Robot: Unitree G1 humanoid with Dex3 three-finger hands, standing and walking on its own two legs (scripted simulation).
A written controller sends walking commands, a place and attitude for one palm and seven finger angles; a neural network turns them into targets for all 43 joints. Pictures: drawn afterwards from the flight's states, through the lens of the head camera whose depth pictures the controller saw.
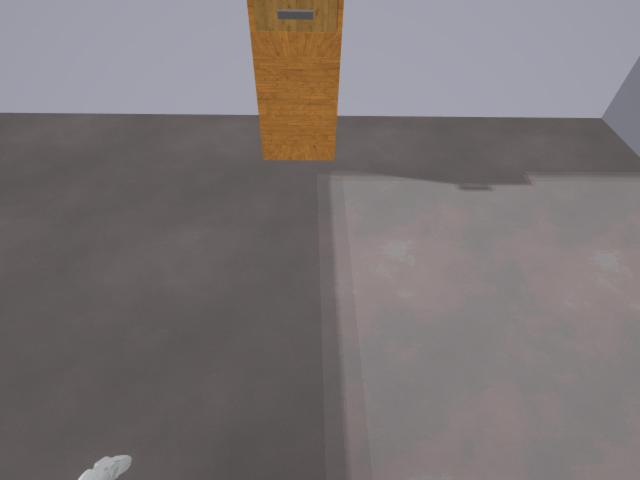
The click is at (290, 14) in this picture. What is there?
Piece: drawer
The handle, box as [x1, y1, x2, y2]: [277, 8, 312, 19]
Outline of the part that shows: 277,11 278,18 312,19 311,9 303,10 279,8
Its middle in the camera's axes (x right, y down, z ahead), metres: -0.10 -0.89 +1.52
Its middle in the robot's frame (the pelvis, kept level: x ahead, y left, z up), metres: +1.72 +0.18 -0.04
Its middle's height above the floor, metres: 0.73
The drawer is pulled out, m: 0.00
